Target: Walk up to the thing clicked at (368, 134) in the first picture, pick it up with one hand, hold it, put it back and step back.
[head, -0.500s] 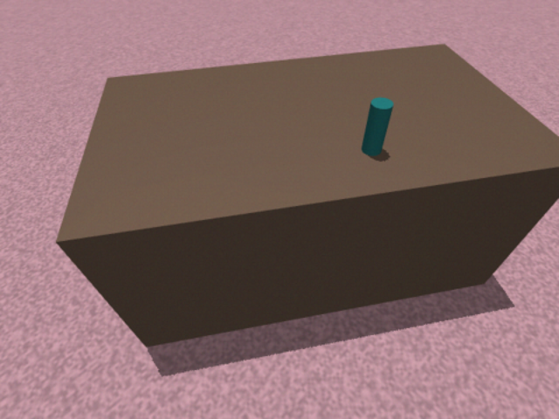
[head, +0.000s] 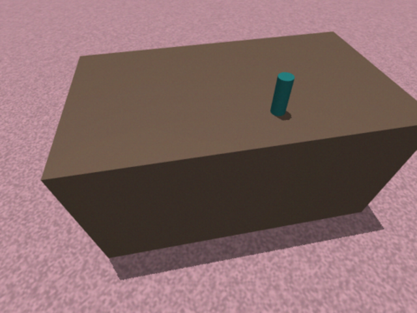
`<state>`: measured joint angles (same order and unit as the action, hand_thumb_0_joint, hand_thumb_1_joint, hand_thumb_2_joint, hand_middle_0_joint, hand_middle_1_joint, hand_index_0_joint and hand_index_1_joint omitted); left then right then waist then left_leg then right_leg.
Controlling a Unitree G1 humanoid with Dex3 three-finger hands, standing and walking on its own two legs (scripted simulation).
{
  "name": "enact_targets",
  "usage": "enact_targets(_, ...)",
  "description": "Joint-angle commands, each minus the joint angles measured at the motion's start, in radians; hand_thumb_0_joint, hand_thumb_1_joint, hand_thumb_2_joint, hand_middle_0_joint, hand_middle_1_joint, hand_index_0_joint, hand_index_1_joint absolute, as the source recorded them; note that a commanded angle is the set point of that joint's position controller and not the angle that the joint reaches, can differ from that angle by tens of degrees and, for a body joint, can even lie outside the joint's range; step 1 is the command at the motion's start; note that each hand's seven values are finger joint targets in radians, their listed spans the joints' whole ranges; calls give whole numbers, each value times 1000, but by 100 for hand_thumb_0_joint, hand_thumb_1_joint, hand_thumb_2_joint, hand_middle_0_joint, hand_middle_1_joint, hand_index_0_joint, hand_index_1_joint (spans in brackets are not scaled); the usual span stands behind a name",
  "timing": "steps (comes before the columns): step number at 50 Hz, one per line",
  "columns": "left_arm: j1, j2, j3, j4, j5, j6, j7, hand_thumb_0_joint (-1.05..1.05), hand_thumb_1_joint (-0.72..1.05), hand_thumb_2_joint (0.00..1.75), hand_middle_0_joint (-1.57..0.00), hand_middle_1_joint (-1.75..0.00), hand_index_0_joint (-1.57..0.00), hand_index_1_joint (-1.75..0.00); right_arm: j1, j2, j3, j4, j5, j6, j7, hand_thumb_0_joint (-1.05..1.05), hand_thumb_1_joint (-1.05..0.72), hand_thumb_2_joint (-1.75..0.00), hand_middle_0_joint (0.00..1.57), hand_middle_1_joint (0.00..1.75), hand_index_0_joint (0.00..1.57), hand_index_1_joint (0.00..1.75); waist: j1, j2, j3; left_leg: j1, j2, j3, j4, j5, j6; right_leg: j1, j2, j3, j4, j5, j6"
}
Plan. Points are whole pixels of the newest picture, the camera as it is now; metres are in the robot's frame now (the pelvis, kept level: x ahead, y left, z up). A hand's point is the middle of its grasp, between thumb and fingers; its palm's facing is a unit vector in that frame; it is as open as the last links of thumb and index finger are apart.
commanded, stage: stand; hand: right
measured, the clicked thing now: (281, 95) +0.82 -0.21 -0.06
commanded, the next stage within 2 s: walk up in 0.62 s
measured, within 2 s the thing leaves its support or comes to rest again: neither
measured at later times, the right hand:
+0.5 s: hand out of the picture +0.10 -0.25 -0.16, palm faces -0.06 +0.94 -0.33, open 7.4 cm
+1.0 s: hand out of the picture +0.12 -0.39 -0.18, palm faces -0.11 +0.89 -0.44, open 7.4 cm
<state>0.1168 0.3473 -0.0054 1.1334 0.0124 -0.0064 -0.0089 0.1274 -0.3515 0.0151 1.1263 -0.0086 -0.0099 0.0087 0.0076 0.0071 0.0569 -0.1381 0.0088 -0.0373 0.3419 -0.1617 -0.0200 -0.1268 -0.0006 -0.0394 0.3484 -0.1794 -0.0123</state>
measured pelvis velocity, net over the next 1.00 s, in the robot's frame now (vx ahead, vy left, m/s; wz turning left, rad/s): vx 0.09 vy -0.09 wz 0.08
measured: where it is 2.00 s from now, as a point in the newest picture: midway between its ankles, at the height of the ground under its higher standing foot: (250, 307)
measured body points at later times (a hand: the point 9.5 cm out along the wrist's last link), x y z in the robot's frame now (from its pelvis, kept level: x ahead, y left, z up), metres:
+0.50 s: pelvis +0.02 +0.00 +0.00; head +0.03 +0.00 +0.45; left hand +0.09 +0.30 -0.13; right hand +0.10 -0.30 -0.13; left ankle +0.02 +0.13 -0.75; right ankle +0.01 -0.11 -0.75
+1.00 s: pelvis +0.09 -0.09 -0.03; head +0.10 -0.10 +0.42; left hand +0.12 +0.25 -0.13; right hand +0.12 -0.44 -0.15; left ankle +0.02 +0.09 -0.71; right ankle +0.13 -0.22 -0.75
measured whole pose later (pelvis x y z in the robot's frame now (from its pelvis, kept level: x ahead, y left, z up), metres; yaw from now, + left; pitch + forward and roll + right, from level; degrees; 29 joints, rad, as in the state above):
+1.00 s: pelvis +0.09 -0.09 -0.03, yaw +5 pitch -3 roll +0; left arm 0.24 0.42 0.13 0.91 0.05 -0.01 -0.08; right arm 0.34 -0.44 -0.09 0.99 -0.04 -0.01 -0.01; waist 0.02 0.02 0.09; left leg -0.30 0.04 -0.15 0.96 -0.53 0.03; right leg -0.33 -0.04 -0.05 0.71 -0.33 0.00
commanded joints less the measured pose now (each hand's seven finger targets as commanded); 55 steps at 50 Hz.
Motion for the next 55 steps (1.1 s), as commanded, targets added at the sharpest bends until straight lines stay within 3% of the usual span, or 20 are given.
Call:
enact_targets(1,-45,212,46,-62,0,-26,16,0,90,90,-20,-30,-20,-30,-39,-206,-42,-61,-1,-19,-17,0,-90,-90,20,30,20,30,-5,-8,-60,-22,106,-87,-61,17,42,12,-127,118,-83,8,-15)
enact_targets(4,-40,214,47,-61,0,-25,15,0,90,90,-20,-30,-20,-30,-42,-204,-42,-62,0,-18,-17,0,-90,-90,20,30,20,30,-5,-5,-55,-21,101,-86,-60,0,41,0,-127,124,-95,-25,-16)
enact_targets(15,-39,211,46,-61,-3,-26,16,0,90,90,-20,-30,-20,-30,-37,-205,-36,-63,0,-25,-23,0,-90,-90,20,30,20,30,-4,-1,-111,20,119,-83,-42,195,42,70,-134,108,-49,184,-12)
enact_targets(22,-38,209,48,-57,-1,-21,18,0,90,90,-20,-30,-20,-30,-49,-208,-39,-65,-1,-19,-25,0,-90,-90,20,30,20,30,1,2,-74,4,110,-81,-54,120,38,50,-132,106,-69,111,-12)
enact_targets(30,-47,210,51,-61,-3,-24,19,0,90,90,-20,-30,-20,-30,-54,-206,-40,-70,-1,-23,-25,0,-90,-90,20,30,20,30,1,-5,-94,33,115,-79,-49,170,38,58,-134,105,-67,151,-12)
enact_targets(31,-33,285,132,-139,27,-14,-17,0,90,90,-20,-30,-20,-30,95,-283,-102,-93,-7,-38,-23,0,-90,-90,20,30,20,30,-16,-91,-139,39,105,-145,-9,-256,122,21,-64,40,58,-284,-38)
enact_targets(32,-52,267,133,-151,36,-1,-30,0,90,90,-20,-30,-20,-30,151,-322,-121,-80,-19,-43,-24,0,-90,-90,20,30,20,30,-37,-13,-62,55,163,-259,-67,-473,159,-156,-48,39,162,-421,-41)
enact_targets(33,-84,234,133,-179,41,7,-39,0,90,90,-20,-30,-20,-30,182,-343,-137,-76,-24,-45,-28,0,-90,-90,20,30,20,30,-57,86,11,80,250,-408,-143,-583,198,-329,-15,16,338,-377,-24)
enact_targets(34,-84,229,141,-208,48,17,-48,0,90,90,-20,-30,-20,-30,172,-366,-150,-99,-25,-51,-31,0,-90,-90,20,30,20,30,-52,104,71,62,335,-520,-189,-615,260,-456,-44,89,474,-339,-11)
enact_targets(35,-58,233,146,-224,46,17,-53,0,90,90,-20,-30,-20,-30,148,-373,-159,-128,-25,-63,-38,0,-90,-90,20,30,20,30,-31,80,86,61,361,-547,-187,-580,283,-506,-83,140,533,-307,-16)
enact_targets(37,-19,238,155,-237,32,11,-66,0,90,90,-20,-30,-20,-30,112,-352,-157,-163,-26,-82,-42,0,-90,-90,20,30,20,30,6,82,45,68,329,-480,-167,-493,263,-486,-124,182,555,-276,-25)
enact_targets(42,0,229,164,-292,32,5,-87,0,90,90,-20,-30,-20,-30,113,-333,-163,-239,-41,-81,-25,0,-90,-90,20,30,20,30,-3,194,6,-45,210,-256,-63,-271,220,-283,-82,80,370,-265,-6)
enact_targets(45,244,234,185,-225,27,-5,-69,0,90,90,-20,-30,-20,-30,15,-293,-153,-284,-36,-63,-19,0,-90,-90,20,30,20,30,140,95,-69,-277,99,-94,198,-208,137,123,-15,-44,185,-49,-5)
enact_targets(46,382,292,209,-183,33,-12,-56,0,90,90,-20,-30,-20,-30,41,-221,-133,-293,-42,-56,-26,0,-90,-90,20,30,20,30,199,-113,-108,-440,22,-42,454,-326,111,307,-21,-6,164,-115,2)
enact_targets(47,491,374,232,-178,46,-17,-45,0,90,90,-20,-30,-20,-30,87,-151,-107,-312,-35,-54,-31,0,-90,-90,20,30,20,30,237,-383,-80,-613,-114,-16,749,-539,83,299,-191,303,12,-442,-33)
enact_targets(48,311,401,220,-258,51,-22,-42,0,90,90,-20,-30,-20,-30,128,-187,-118,-320,-20,-48,-38,0,-90,-90,20,30,20,30,130,-350,-35,-631,-90,-26,870,-460,57,125,-409,675,-231,-768,-141)
enact_targets(49,146,433,218,-324,41,-20,-43,0,90,90,-20,-30,-20,-30,163,-273,-140,-305,-22,-54,-39,0,-90,-90,20,30,20,30,62,-287,35,-573,5,-61,885,-395,54,-17,-477,782,-283,-845,-241)
enact_targets(50,90,404,206,-359,26,-24,-44,0,90,90,-20,-30,-20,-30,166,-313,-147,-284,-11,-59,-34,0,-90,-90,20,30,20,30,39,-207,99,-559,56,-64,874,-336,57,-77,-428,669,-259,-746,-239)
enact_targets(52,128,310,176,-338,18,-41,-36,0,90,90,-20,-30,-20,-30,197,-288,-141,-248,1,-64,-13,0,-90,-90,20,30,20,30,24,-100,111,-476,65,-70,802,-231,58,-102,-301,392,-166,-445,-193)
enact_targets(55,162,295,168,-327,13,-57,-32,0,90,90,-20,-30,-20,-30,231,-237,-132,-262,-1,-58,17,0,-90,-90,20,30,20,30,21,-122,110,-401,65,-40,646,-186,48,-125,-263,240,-127,-239,-202)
